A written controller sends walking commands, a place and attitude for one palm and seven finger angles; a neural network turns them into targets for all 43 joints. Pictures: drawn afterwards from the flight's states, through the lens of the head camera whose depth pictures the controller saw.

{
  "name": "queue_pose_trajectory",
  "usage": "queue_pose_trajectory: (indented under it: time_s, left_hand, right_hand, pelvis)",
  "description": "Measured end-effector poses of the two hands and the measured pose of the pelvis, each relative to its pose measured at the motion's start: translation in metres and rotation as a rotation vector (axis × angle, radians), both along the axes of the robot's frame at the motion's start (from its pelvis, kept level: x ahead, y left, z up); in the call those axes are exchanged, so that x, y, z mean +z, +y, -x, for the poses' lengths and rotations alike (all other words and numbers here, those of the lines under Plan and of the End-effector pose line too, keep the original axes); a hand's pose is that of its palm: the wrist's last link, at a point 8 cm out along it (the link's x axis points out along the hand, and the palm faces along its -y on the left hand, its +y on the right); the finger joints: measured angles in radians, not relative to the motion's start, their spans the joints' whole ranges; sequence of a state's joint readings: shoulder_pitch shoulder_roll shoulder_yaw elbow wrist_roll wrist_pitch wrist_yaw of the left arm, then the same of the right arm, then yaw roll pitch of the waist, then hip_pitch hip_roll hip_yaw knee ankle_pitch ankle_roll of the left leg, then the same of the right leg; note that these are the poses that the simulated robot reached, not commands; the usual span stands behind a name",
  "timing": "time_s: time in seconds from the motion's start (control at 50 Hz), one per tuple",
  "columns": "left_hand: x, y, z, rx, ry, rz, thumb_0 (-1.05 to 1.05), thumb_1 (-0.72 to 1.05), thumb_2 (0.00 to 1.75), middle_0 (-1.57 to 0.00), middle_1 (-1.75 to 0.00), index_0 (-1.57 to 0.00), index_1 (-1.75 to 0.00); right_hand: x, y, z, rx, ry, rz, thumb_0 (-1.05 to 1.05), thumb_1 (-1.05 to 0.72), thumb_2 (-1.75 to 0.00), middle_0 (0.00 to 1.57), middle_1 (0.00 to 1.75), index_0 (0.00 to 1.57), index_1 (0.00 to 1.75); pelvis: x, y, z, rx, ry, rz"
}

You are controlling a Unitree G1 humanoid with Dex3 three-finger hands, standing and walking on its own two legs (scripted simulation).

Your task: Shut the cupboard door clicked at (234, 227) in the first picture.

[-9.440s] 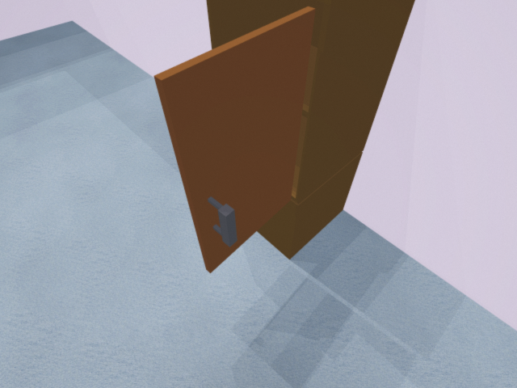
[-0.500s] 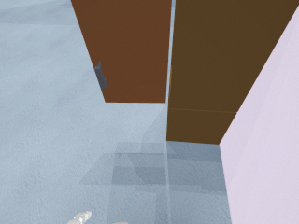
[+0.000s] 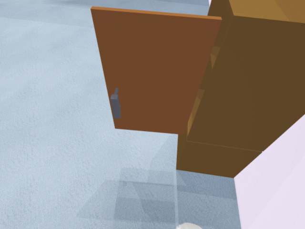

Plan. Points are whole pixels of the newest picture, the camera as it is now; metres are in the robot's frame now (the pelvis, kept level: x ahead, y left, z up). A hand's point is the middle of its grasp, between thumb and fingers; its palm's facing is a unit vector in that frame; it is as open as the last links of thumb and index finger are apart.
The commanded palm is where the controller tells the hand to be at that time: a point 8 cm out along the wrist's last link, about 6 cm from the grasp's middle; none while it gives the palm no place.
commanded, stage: come to a stop and stand still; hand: left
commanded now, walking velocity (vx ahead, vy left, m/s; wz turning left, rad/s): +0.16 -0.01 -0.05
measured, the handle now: (117, 103) +0.58 +0.20 -0.11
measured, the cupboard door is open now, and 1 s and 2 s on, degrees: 93 93 93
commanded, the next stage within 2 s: look again from close up in 1.28 s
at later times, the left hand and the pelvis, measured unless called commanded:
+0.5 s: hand (99, 222) +0.16 +0.17 -0.19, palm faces +0.05 -0.99 -0.15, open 7.3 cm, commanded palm none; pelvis +0.07 +0.01 -0.01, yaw +1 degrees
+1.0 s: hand out of the picture +0.04 +0.17 -0.17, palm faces +0.01 -0.98 -0.19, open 7.4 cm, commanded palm none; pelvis +0.03 +0.00 +0.00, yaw -1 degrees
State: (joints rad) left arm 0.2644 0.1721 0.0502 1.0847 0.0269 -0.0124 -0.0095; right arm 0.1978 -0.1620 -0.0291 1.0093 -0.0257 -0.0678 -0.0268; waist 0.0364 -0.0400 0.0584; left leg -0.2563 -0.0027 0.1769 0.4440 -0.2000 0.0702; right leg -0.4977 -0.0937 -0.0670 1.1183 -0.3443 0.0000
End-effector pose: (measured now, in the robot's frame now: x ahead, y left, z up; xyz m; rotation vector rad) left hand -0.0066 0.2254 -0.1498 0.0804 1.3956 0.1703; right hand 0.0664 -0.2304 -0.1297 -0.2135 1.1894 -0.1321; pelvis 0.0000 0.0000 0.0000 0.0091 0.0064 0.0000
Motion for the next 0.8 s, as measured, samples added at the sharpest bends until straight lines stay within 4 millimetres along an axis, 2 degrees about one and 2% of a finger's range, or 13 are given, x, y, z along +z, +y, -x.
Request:
queue_pose_trajectory:
  time_s: [0.1, 0.18, 0.24, 0.32, 0.38, 0.46, 0.52, 0.64, 0.72, 0.8]
  left_hand:
    - [0.012, 0.008, -0.081, -0.053, -0.118, -0.038, 0.01, 0.93, 0.90, -0.20, -0.30, -0.20, -0.30]
    - [0.016, 0.004, -0.134, -0.099, -0.183, -0.063, 0.00, 0.93, 0.90, -0.19, -0.30, -0.20, -0.30]
    - [0.013, -0.005, -0.160, -0.125, -0.209, -0.078, 0.00, 0.92, 0.90, -0.19, -0.30, -0.20, -0.30]
    - [0.010, -0.016, -0.177, -0.139, -0.200, -0.066, 0.00, 0.92, 0.90, -0.20, -0.30, -0.20, -0.30]
    - [0.006, -0.018, -0.178, -0.115, -0.206, -0.047, 0.00, 0.91, 0.90, -0.20, -0.30, -0.20, -0.30]
    - [-0.005, -0.009, -0.165, -0.076, -0.196, -0.016, 0.00, 0.91, 0.90, -0.20, -0.30, -0.20, -0.30]
    - [-0.010, 0.004, -0.150, -0.045, -0.159, -0.008, 0.00, 0.91, 0.90, -0.20, -0.30, -0.21, -0.30]
    - [-0.003, 0.030, -0.113, -0.019, -0.080, -0.038, 0.00, 0.91, 0.90, -0.20, -0.30, -0.20, -0.30]
    - [0.002, 0.035, -0.089, -0.020, -0.036, -0.057, 0.00, 0.91, 0.90, -0.20, -0.30, -0.20, -0.30]
    - [0.004, 0.031, -0.069, -0.032, -0.018, -0.076, 0.00, 0.91, 0.90, -0.19, -0.30, -0.20, -0.30]
  right_hand:
    - [-0.004, 0.001, 0.016, -0.046, 0.103, -0.020, 0.00, -0.93, -0.90, 0.20, 0.30, 0.20, 0.30]
    - [-0.015, 0.002, 0.030, -0.085, 0.198, -0.048, 0.00, -0.92, -0.90, 0.20, 0.30, 0.20, 0.30]
    - [-0.025, 0.001, 0.033, -0.124, 0.256, -0.074, 0.00, -0.91, -0.90, 0.20, 0.30, 0.20, 0.30]
    - [-0.027, 0.000, 0.028, -0.158, 0.293, -0.080, 0.01, -0.91, -0.90, 0.20, 0.30, 0.20, 0.30]
    - [-0.023, -0.002, 0.019, -0.149, 0.295, -0.054, 0.01, -0.91, -0.90, 0.20, 0.30, 0.20, 0.30]
    - [-0.016, -0.003, 0.001, -0.122, 0.247, -0.001, 0.01, -0.91, -0.90, 0.20, 0.30, 0.20, 0.30]
    - [-0.008, 0.001, -0.011, -0.104, 0.190, 0.028, 0.01, -0.91, -0.90, 0.20, 0.30, 0.20, 0.30]
    - [0.002, 0.014, -0.028, -0.048, 0.119, 0.038, 0.00, -0.90, -0.90, 0.20, 0.30, 0.20, 0.30]
    - [0.001, 0.017, -0.033, -0.039, 0.091, 0.022, 0.00, -0.92, -0.90, 0.20, 0.30, 0.20, 0.30]
    - [-0.008, 0.013, -0.027, -0.047, 0.081, -0.009, 0.00, -0.91, -0.90, 0.20, 0.30, 0.20, 0.30]
  pelvis:
    - [0.004, 0.001, -0.029, -0.009, 0.001, -0.007]
    - [0.000, -0.007, -0.051, -0.007, -0.007, -0.015]
    - [-0.007, -0.014, -0.067, -0.014, -0.008, -0.023]
    - [-0.008, -0.016, -0.076, 0.004, 0.001, 0.000]
    - [-0.007, -0.013, -0.075, 0.013, -0.001, 0.006]
    - [-0.009, -0.001, -0.068, 0.019, -0.011, 0.015]
    - [-0.009, 0.008, -0.065, 0.007, -0.013, 0.011]
    - [0.000, 0.016, -0.056, 0.006, 0.001, 0.026]
    - [0.002, 0.017, -0.048, 0.000, 0.005, 0.025]
    - [-0.001, 0.012, -0.040, -0.008, 0.006, 0.006]
